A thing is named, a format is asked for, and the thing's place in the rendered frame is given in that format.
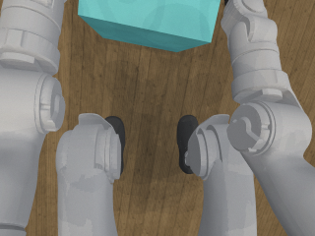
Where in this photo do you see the right robot thigh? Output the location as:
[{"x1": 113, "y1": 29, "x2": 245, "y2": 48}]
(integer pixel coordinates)
[{"x1": 191, "y1": 124, "x2": 257, "y2": 236}]

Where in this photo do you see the carton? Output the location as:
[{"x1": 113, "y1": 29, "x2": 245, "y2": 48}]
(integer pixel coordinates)
[{"x1": 78, "y1": 0, "x2": 221, "y2": 52}]

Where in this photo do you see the left robot forearm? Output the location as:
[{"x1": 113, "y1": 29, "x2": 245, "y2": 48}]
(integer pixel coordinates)
[{"x1": 0, "y1": 0, "x2": 67, "y2": 76}]

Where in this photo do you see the right robot forearm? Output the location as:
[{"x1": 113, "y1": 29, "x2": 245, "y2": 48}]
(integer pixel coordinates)
[{"x1": 220, "y1": 0, "x2": 304, "y2": 111}]

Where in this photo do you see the right robot upper arm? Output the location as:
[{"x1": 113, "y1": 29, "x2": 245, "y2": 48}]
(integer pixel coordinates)
[{"x1": 226, "y1": 100, "x2": 315, "y2": 236}]

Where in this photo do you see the left robot thigh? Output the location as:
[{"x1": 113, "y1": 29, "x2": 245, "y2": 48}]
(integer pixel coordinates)
[{"x1": 57, "y1": 124, "x2": 121, "y2": 236}]

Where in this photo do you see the left robot upper arm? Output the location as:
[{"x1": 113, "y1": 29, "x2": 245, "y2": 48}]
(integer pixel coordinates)
[{"x1": 0, "y1": 68, "x2": 66, "y2": 236}]

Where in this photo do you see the robot thigh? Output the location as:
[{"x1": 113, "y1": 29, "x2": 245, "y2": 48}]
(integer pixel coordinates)
[
  {"x1": 191, "y1": 124, "x2": 257, "y2": 236},
  {"x1": 57, "y1": 124, "x2": 121, "y2": 236}
]

